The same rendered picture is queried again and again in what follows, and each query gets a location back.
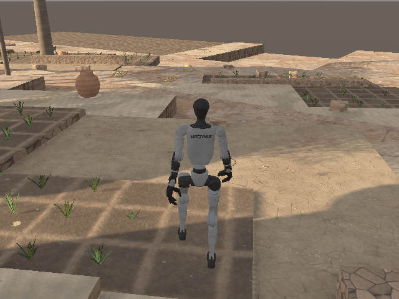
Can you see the robot right shin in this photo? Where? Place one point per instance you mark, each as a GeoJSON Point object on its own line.
{"type": "Point", "coordinates": [212, 237]}

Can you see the right robot hand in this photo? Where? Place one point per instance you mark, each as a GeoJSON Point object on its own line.
{"type": "Point", "coordinates": [223, 173]}

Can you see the robot right forearm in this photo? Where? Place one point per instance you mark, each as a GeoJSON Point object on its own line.
{"type": "Point", "coordinates": [227, 164]}

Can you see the left robot thigh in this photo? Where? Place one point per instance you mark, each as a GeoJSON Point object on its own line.
{"type": "Point", "coordinates": [184, 181]}

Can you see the right robot upper arm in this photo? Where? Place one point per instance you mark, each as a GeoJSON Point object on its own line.
{"type": "Point", "coordinates": [222, 140]}

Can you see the robot left forearm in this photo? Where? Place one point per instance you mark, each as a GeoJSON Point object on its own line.
{"type": "Point", "coordinates": [173, 171]}

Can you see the left robot hand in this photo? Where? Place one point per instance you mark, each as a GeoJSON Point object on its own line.
{"type": "Point", "coordinates": [169, 193]}

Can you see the left robot upper arm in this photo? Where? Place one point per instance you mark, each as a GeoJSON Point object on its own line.
{"type": "Point", "coordinates": [179, 141]}

